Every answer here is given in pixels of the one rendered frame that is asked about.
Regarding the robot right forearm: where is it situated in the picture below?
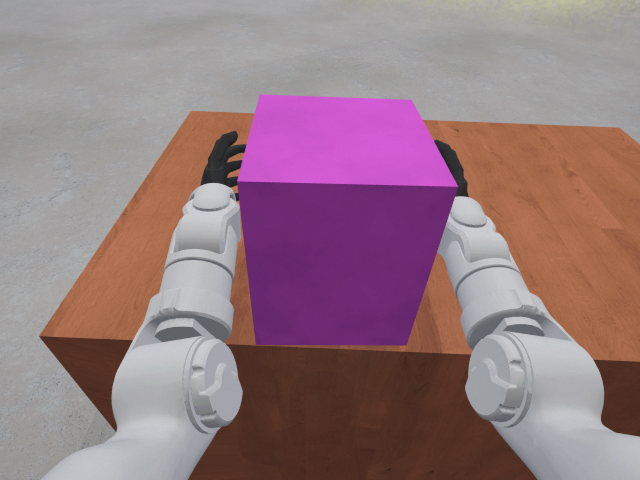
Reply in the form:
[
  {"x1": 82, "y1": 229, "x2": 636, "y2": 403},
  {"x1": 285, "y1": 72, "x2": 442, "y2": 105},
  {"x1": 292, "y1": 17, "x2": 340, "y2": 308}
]
[{"x1": 437, "y1": 196, "x2": 604, "y2": 405}]

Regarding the robot left forearm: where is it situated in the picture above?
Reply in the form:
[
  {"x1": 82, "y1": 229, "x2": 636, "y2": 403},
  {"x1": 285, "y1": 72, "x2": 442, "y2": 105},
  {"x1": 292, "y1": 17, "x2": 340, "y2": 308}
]
[{"x1": 112, "y1": 183, "x2": 241, "y2": 421}]

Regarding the carton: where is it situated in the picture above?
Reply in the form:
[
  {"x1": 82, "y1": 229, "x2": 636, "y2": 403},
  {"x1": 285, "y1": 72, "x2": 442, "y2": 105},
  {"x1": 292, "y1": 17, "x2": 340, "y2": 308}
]
[{"x1": 237, "y1": 94, "x2": 458, "y2": 346}]

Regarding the right robot upper arm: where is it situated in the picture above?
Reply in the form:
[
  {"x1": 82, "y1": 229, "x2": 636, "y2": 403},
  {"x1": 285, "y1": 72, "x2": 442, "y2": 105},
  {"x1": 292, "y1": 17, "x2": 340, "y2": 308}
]
[{"x1": 465, "y1": 331, "x2": 640, "y2": 480}]

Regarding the pedestal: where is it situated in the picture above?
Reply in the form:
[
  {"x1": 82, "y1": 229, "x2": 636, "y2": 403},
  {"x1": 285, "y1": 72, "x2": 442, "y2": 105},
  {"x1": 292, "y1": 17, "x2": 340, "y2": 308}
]
[{"x1": 39, "y1": 111, "x2": 640, "y2": 480}]

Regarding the robot left hand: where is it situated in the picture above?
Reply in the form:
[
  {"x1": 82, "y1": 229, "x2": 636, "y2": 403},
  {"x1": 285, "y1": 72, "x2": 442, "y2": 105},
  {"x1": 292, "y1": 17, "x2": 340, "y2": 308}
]
[{"x1": 200, "y1": 131, "x2": 247, "y2": 201}]

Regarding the left robot upper arm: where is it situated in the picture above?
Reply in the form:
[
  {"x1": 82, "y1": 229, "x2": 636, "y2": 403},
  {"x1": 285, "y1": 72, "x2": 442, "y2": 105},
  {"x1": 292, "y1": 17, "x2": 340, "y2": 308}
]
[{"x1": 40, "y1": 336, "x2": 243, "y2": 480}]

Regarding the robot right hand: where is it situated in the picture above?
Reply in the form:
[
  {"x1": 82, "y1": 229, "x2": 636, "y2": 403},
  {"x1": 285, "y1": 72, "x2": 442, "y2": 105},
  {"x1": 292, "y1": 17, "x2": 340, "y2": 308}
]
[{"x1": 434, "y1": 140, "x2": 469, "y2": 197}]

